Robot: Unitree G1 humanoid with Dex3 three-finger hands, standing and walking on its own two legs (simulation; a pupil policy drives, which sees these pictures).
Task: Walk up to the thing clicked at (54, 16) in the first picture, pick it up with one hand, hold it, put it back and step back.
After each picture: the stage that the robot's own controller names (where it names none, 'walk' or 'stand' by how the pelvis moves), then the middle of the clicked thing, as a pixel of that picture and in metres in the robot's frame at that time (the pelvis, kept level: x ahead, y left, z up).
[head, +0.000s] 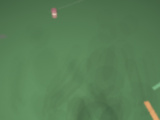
stand; (54, 12) +1.90 +0.36 -0.72
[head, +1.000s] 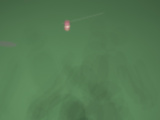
walk; (67, 25) +1.77 +0.12 -0.70
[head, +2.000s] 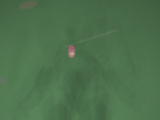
walk; (71, 51) +1.14 +0.04 -0.70
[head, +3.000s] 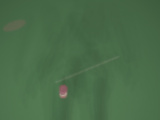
walk; (63, 91) +0.68 +0.10 -0.71
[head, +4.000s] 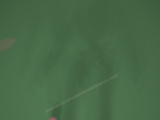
walk; out of the picture +0.43 +0.19 -0.71
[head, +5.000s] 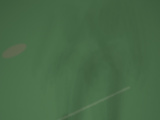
stand; out of the picture +0.34 +0.17 -0.71
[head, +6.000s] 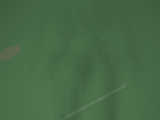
stand; out of the picture +0.32 +0.18 -0.72
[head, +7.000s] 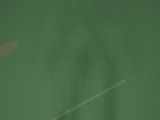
stand; out of the picture +0.31 +0.19 -0.72
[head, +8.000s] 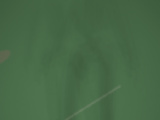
stand; out of the picture +0.26 +0.20 -0.72
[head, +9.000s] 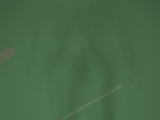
stand; out of the picture +0.32 +0.19 -0.72
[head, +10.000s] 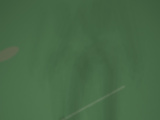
stand; out of the picture +0.31 +0.18 -0.73
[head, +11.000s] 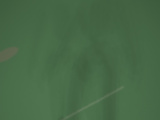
go down; out of the picture +0.31 +0.18 -0.73
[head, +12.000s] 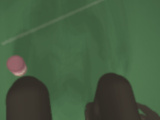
go down; (17, 66) +0.40 +0.22 -0.31
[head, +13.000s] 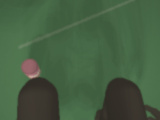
approach; (31, 69) +0.39 +0.22 -0.30
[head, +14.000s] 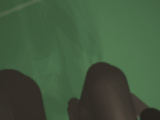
close in; out of the picture +0.38 +0.25 -0.22
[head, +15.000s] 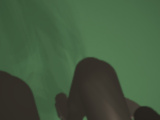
close; out of the picture +0.38 +0.26 -0.22
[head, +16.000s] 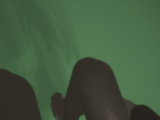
lift; out of the picture +0.38 +0.26 -0.22
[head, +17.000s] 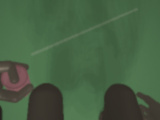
lift; (18, 83) +0.31 +0.22 -0.06
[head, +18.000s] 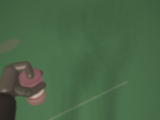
hold; (33, 87) +0.33 +0.17 +0.03
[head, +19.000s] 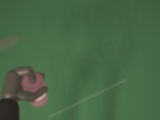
hold; (35, 90) +0.32 +0.17 +0.00
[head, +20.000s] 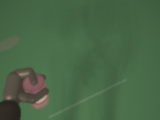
crouch; (37, 92) +0.32 +0.16 +0.00
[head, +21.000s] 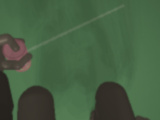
crouch; (18, 56) +0.42 +0.20 -0.10
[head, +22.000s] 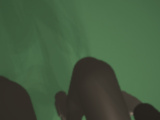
lower; out of the picture +0.41 +0.30 -0.22
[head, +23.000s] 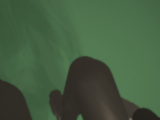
lower; out of the picture +0.42 +0.28 -0.22
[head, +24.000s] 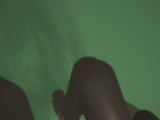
lower; out of the picture +0.41 +0.27 -0.22
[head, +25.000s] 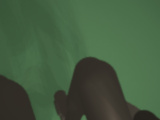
lower; out of the picture +0.40 +0.27 -0.22
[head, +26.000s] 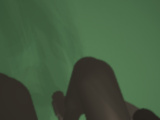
loosen; out of the picture +0.40 +0.25 -0.23
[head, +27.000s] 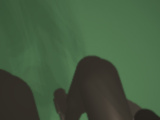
withdraw; out of the picture +0.39 +0.24 -0.22
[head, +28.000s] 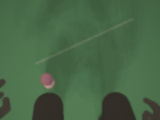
walk; (47, 81) +0.40 +0.18 -0.45
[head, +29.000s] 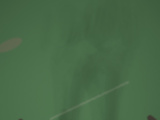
stand; out of the picture +0.35 +0.15 -0.66
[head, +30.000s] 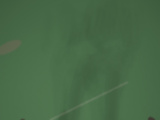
stand; out of the picture +0.35 +0.16 -0.67
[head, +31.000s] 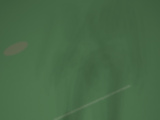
stand; out of the picture +0.36 +0.15 -0.71
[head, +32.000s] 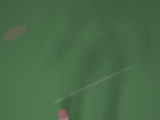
walk; (63, 115) +0.40 +0.18 -0.69
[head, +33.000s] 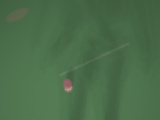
walk; (68, 85) +0.60 +0.14 -0.70
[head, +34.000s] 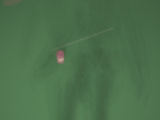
walk; (60, 56) +0.93 +0.13 -0.70
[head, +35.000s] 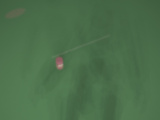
stand; (59, 63) +0.98 +0.20 -0.71
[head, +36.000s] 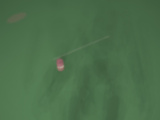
stand; (60, 64) +1.00 +0.21 -0.72
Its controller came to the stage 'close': yes
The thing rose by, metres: 0.71
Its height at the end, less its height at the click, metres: +0.00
